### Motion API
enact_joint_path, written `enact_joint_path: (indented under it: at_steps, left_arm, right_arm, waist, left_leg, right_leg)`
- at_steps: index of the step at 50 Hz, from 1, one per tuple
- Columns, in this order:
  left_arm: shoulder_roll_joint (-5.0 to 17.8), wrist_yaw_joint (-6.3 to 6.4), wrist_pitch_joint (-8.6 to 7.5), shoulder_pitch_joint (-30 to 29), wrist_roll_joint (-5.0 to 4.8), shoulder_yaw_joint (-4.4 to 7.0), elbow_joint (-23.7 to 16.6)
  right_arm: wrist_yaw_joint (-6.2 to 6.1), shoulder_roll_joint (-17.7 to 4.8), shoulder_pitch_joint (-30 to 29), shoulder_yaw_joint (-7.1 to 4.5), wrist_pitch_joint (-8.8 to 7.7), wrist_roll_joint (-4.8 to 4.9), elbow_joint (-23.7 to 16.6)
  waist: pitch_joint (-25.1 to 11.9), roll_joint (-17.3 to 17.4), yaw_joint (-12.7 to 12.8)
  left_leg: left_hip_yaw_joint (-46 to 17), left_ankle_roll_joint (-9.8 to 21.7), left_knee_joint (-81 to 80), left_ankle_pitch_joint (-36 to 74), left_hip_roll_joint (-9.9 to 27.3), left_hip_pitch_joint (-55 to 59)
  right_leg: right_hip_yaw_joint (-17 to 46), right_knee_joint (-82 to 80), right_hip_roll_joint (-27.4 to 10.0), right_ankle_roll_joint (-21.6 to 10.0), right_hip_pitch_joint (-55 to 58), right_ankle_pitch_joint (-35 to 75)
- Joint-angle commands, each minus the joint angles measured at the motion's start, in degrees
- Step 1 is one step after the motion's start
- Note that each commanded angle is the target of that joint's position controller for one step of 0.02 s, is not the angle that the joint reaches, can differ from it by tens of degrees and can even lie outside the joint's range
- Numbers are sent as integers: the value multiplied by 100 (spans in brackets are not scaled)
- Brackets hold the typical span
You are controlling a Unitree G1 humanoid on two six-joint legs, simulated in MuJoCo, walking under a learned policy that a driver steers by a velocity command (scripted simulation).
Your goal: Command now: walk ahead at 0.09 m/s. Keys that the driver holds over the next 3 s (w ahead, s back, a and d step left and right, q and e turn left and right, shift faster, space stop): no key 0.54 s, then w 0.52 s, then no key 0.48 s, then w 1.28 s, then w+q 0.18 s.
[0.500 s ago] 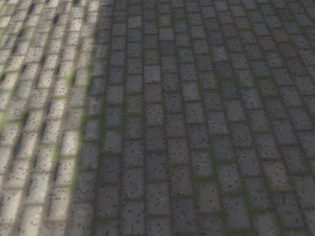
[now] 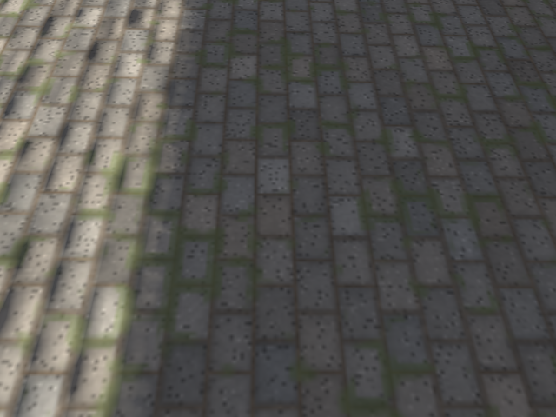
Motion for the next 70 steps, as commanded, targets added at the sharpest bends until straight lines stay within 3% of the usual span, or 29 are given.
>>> enact_joint_path:
  at_steps: [1, 3, 7, 9, 10, 13, 27, 29, 31, 35, 37, 39, 40, 41, 42, 43, 45, 47, 52, 56, 59, 61, 62, 63, 64, 65, 66, 67, 70]
  left_arm:
    - [420, 157, 226, 468, 30, 125, -95]
    - [265, 196, 252, 571, 57, 100, 4]
    - [222, 123, 262, 598, 158, 93, 147]
    - [429, 115, 261, 398, 250, 90, 20]
    - [770, 125, 243, 254, 161, 161, 55]
    - [439, 106, 53, -7, 145, 100, 93]
    - [317, 92, 5, 394, 71, 46, 267]
    - [326, 96, 40, 568, 29, 67, 366]
    - [511, 110, 44, 554, -33, 136, 291]
    - [788, 95, -219, 903, -106, 260, 311]
    - [671, 44, -290, 643, -112, 244, 215]
    - [621, -2, -288, 34, -114, 225, -29]
    - [362, 3, -343, -212, -102, 158, -254]
    - [125, 19, -447, -234, -63, 102, -418]
    - [333, -19, -511, -277, -164, 169, -425]
    - [347, -75, -544, -213, -225, 173, -380]
    - [386, -89, -548, -273, -163, 238, -343]
    - [311, -129, -472, -294, -117, 272, -354]
    - [21, -166, -375, -1389, -63, 149, -801]
    - [62, -263, -393, -1998, -67, 81, -1026]
    - [345, -319, -413, -1682, -62, 159, -1028]
    - [703, -297, -431, -491, 10, 334, -640]
    - [976, -254, -423, 68, 81, 410, -486]
    - [1329, -208, -370, 541, 247, 431, -406]
    - [1108, -249, -323, 657, 187, 318, -367]
    - [911, -283, -287, 196, 62, 267, -469]
    - [674, -263, -274, -515, 11, 186, -617]
    - [455, -264, -295, -919, 54, 92, -667]
    - [327, -266, -306, -1245, 254, 40, -571]
  right_arm:
    - [-70, -766, -242, -135, 61, -72, -254]
    - [-108, -739, -260, -137, 104, -104, -225]
    - [-167, -700, -178, -115, 181, 73, -89]
    - [-160, -600, 79, -81, 204, 57, 43]
    - [-178, -611, 243, -116, 232, 54, 29]
    - [-237, -563, 304, -114, 244, 25, 129]
    - [-220, -592, 431, -133, 312, 92, 512]
    - [-228, -544, 552, -133, 345, 125, 633]
    - [-228, -602, 454, -166, 320, 161, 607]
    - [-88, -411, -22, -137, -48, 230, 338]
    - [-12, -403, 305, -161, -164, 262, 420]
    - [-11, -657, 1460, -318, -175, 269, 862]
    - [-31, -1203, 2189, -488, -191, 256, 1027]
    - [46, -1459, 2799, -503, -231, 207, 1136]
    - [43, -1007, 2390, -325, -298, 132, 1049]
    - [52, -733, 2003, -238, -336, 128, 908]
    - [89, -604, 1610, -144, -337, 120, 749]
    - [52, -475, 1761, -75, -263, 84, 781]
    - [-135, -818, 1955, -106, -181, 59, 732]
    - [-173, -854, 2220, -137, -130, 93, 807]
    - [-190, -911, 2099, -180, -55, 105, 825]
    - [-201, -940, 1803, -200, 0, 122, 732]
    - [-181, -873, 1882, -170, -5, 79, 674]
    - [-144, -414, 2501, -38, -43, -72, 671]
    - [-98, -99, 3099, 50, -107, 122, 880]
    - [-74, -568, 2749, -88, -116, 245, 854]
    - [-109, -653, 2087, -118, -69, 301, 650]
    - [-185, -628, 1738, -142, 16, 228, 587]
    - [-331, -394, 1942, -183, 277, 83, 608]
  waist:
    - [-705, 853, 123]
    - [-751, 943, 152]
    - [-719, 779, 246]
    - [-255, 444, 101]
    - [8, -192, -185]
    - [63, -495, -241]
    - [-347, 134, -84]
    - [-340, 21, -78]
    - [164, -239, -42]
    - [867, -844, 88]
    - [704, -766, -185]
    - [334, -374, -740]
    - [110, 955, -958]
    - [-307, 2006, -1064]
    - [-107, 1192, -752]
    - [46, 829, -560]
    - [157, 415, -348]
    - [105, 568, -284]
    - [395, 486, -420]
    - [558, 604, -523]
    - [178, 815, -185]
    - [-539, 823, 449]
    - [-1005, 546, 629]
    - [-1911, -687, 355]
    - [-3017, -1365, 228]
    - [-2537, -727, 206]
    - [-1522, -415, 82]
    - [-960, 17, -68]
    - [-633, -315, -463]
  left_leg:
    - [-1632, 888, -1341, -234, 1409, 628]
    - [-1303, 855, -1447, -506, 1218, 295]
    - [-1035, 532, -1458, -2104, 983, -27]
    - [-900, 72, -1268, -2705, 718, -133]
    - [-519, -83, -1133, -2322, 365, 254]
    - [-357, -62, -521, -1130, 290, 1320]
    - [-307, -2, -107, 696, 331, 1548]
    - [-87, 7, 45, -736, 121, 1473]
    - [60, 40, 354, -2437, -54, 760]
    - [20, 179, 1458, -1888, 159, -703]
    - [63, 287, 928, -1892, 194, -195]
    - [-125, 379, 44, -1286, 109, 1905]
    - [-1879, 828, -827, -1630, 1050, 2834]
    - [-4132, 1515, -1674, -1383, 2171, 3667]
    - [-4065, 1471, -1527, -1227, 2324, 3559]
    - [-3317, 1249, -1426, -897, 2112, 3344]
    - [-2206, 921, -1561, -177, 1723, 2936]
    - [-1512, 763, -1709, 500, 1420, 2669]
    - [-862, 777, -2108, 822, 1230, 2178]
    - [-453, 663, -1978, 1742, 1158, 1983]
    - [-361, 436, -1270, 3071, 1292, 2496]
    - [-250, 181, 8, 3904, 1071, 2608]
    - [-138, -53, 1074, 2999, 782, 1970]
    - [13, -358, 3220, -545, 63, 269]
    - [-784, -481, 4725, -3604, -465, -285]
    - [-1125, -445, 5074, -3352, -120, -382]
    - [-733, -427, 4948, -2999, 167, -732]
    - [-607, -443, 4576, -2623, 404, -582]
    - [-531, -403, 3398, -2093, 619, 623]
  right_leg:
    - [149, -280, -407, 108, -260, 324]
    - [-11, -964, -324, 81, 280, 725]
    - [-275, -2439, -167, -123, 1181, 2194]
    - [145, -3166, -566, -372, 984, 2018]
    - [189, -3279, -559, -520, 167, 919]
    - [208, -3722, -495, -284, -554, 745]
    - [-43, -3198, -328, -274, 448, 2843]
    - [-57, -3323, -267, -397, 431, 1485]
    - [393, -3598, -520, -747, 227, -219]
    - [2200, -4281, -1895, -1500, 835, -276]
    - [1746, -3919, -1748, -1323, 809, 771]
    - [712, -2982, -1006, -838, -308, 1825]
    - [-330, -1028, -164, -368, -1305, 2278]
    - [-190, 689, 317, -202, -2378, 376]
    - [371, 1574, -31, -354, -2903, 265]
    - [404, 1803, -275, -518, -3026, 766]
    - [249, 1305, -650, -636, -2910, 1704]
    - [59, 769, -735, -554, -2499, 2068]
    - [-252, -1161, -556, -240, -2296, 3058]
    - [-514, -2216, -212, -294, -1511, 3643]
    - [-362, -2521, -57, -562, -879, 3626]
    - [-453, -2774, 212, -802, 490, 3879]
    - [-110, -2704, -245, -969, 1686, 5336]
    - [1476, -2182, -1721, -1728, 3648, 7471]
    - [3136, -2880, -2579, -2511, 4202, 7433]
    - [2720, -3267, -2256, -2268, 3202, 5946]
    - [1978, -3529, -1973, -1960, 2201, 4950]
    - [1496, -3841, -1709, -1752, 1188, 4510]
    - [689, -4260, -1205, -1503, -434, 3841]
Next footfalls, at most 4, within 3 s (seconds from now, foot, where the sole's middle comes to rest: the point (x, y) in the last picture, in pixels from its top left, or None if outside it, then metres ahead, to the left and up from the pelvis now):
0.18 right None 0.08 -0.15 -0.77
1.24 right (338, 395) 0.52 -0.12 -0.77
1.60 left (242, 408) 0.48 0.10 -0.77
1.96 right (356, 364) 0.60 -0.17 -0.77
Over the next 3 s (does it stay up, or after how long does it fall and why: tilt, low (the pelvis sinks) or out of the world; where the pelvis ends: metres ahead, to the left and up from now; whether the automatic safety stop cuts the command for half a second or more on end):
stays up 1.08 -0.07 -0.01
